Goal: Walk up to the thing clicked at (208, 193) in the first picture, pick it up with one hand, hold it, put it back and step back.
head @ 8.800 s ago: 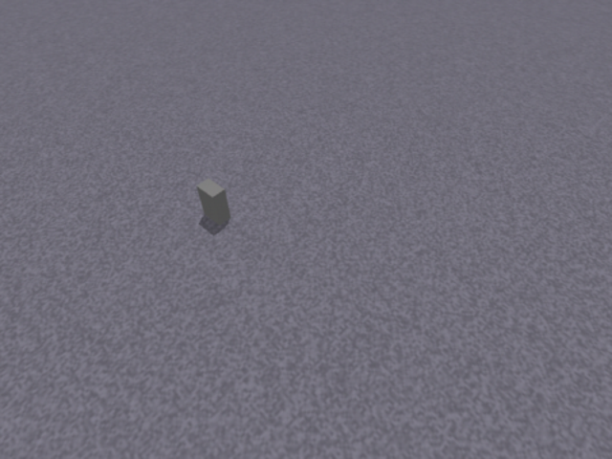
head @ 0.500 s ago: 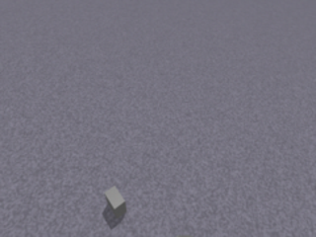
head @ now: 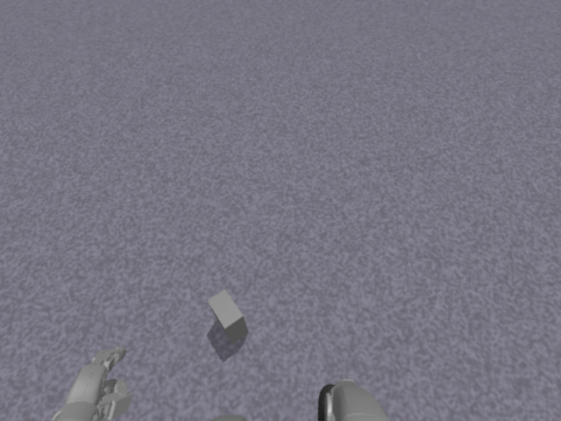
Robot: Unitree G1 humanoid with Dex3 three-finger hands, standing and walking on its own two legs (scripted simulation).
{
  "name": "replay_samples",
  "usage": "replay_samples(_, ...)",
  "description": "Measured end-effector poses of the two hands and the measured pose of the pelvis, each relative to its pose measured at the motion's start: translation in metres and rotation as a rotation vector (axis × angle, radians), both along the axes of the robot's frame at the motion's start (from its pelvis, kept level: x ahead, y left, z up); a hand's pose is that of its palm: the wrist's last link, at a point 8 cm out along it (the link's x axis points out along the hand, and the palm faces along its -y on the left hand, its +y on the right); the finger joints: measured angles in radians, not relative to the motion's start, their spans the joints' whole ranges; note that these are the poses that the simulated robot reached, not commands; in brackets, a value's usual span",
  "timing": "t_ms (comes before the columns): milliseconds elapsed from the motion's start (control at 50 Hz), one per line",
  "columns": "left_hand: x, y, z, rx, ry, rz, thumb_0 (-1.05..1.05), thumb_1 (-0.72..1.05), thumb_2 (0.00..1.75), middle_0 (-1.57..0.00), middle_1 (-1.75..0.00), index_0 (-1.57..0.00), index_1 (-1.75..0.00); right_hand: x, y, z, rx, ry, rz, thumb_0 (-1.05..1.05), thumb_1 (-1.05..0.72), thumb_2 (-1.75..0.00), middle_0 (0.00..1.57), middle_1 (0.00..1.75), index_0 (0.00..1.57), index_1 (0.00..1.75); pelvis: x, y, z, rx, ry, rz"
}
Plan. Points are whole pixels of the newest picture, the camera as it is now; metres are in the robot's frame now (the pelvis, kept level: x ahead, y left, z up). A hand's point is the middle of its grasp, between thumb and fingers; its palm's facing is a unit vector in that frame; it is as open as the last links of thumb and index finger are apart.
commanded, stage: walk up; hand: left
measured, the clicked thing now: (229, 317) +0.48 +0.19 -0.65
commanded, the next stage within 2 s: none
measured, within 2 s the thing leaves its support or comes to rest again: neither
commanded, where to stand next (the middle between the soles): +0.12 +0.00 m, yaw -4 degrees
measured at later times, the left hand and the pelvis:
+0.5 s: hand out of the picture +0.06 +0.26 -0.10, palm faces -0.04 -0.88 -0.48, open 7.3 cm; pelvis +0.02 -0.03 +0.03, yaw -3 degrees
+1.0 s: hand out of the picture +0.08 +0.26 -0.14, palm faces -0.11 -0.91 -0.41, open 7.3 cm; pelvis -0.04 +0.00 +0.00, yaw -5 degrees
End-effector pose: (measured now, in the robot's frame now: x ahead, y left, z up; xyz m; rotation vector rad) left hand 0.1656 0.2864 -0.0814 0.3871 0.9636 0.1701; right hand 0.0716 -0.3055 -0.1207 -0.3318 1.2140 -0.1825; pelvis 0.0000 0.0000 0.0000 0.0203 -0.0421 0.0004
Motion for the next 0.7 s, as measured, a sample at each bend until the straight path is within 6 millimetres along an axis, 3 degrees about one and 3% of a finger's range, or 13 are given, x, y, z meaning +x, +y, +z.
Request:
replay_samples(60,-0.020,0.009,-0.008,-0.026,0.010,0.029,0.00,0.90,0.90,-0.20,-0.30,-0.21,-0.30,-0.028,-0.001,0.009,-0.027,0.037,-0.010,0.00,-0.91,-0.90,0.20,0.30,0.20,0.30,-0.008,0.005,0.000,0.018,-0.017,-0.005)
replay_samples(160,-0.071,0.025,-0.010,-0.029,0.143,0.087,0.00,0.91,0.90,-0.20,-0.30,-0.21,-0.30,-0.065,-0.007,0.034,-0.065,0.084,-0.047,0.01,-0.91,-0.90,0.20,0.30,0.20,0.30,-0.013,0.004,0.018,-0.022,-0.008,0.000)
replay_samples(240,-0.112,0.034,-0.006,-0.014,0.248,0.090,0.00,0.91,0.90,-0.20,-0.30,-0.21,-0.30,-0.070,-0.019,0.047,-0.069,0.064,-0.060,0.01,-0.91,-0.90,0.20,0.30,0.20,0.30,-0.007,0.000,0.025,-0.029,0.002,-0.026)
replay_samples(300,-0.127,0.035,-0.001,0.014,0.315,0.080,0.01,0.91,0.90,-0.20,-0.30,-0.21,-0.30,-0.067,-0.031,0.051,-0.071,0.028,-0.072,0.01,-0.90,-0.90,0.20,0.30,0.20,0.30,0.000,-0.008,0.026,-0.026,0.006,-0.044)
replay_samples(400,-0.119,0.023,0.008,0.063,0.267,0.069,0.01,0.91,0.90,-0.20,-0.30,-0.21,-0.30,-0.056,-0.055,0.038,-0.057,0.038,-0.071,0.01,-0.90,-0.90,0.20,0.30,0.20,0.30,0.010,-0.025,0.020,-0.048,-0.010,-0.046)
replay_samples(480,-0.116,0.014,0.025,0.090,0.207,0.082,0.01,0.91,0.90,-0.20,-0.30,-0.21,-0.30,-0.027,-0.055,0.033,-0.024,0.020,-0.052,0.01,-0.91,-0.90,0.20,0.30,0.20,0.30,0.018,-0.029,0.025,-0.033,-0.016,-0.050)
replay_samples(600,-0.106,0.015,0.037,0.126,0.201,0.096,0.00,0.90,0.90,-0.20,-0.30,-0.21,-0.30,0.016,-0.037,0.024,0.026,-0.058,-0.047,0.01,-0.91,-0.90,0.20,0.30,0.20,0.30,0.023,-0.023,0.028,-0.018,-0.027,-0.044)
replay_samples(700,-0.078,0.018,0.019,0.091,0.179,0.078,0.00,0.90,0.90,-0.20,-0.30,-0.21,-0.30,0.029,-0.012,0.016,0.027,-0.050,-0.014,0.01,-0.91,-0.90,0.20,0.30,0.20,0.30,0.016,-0.013,0.019,-0.004,-0.014,-0.037)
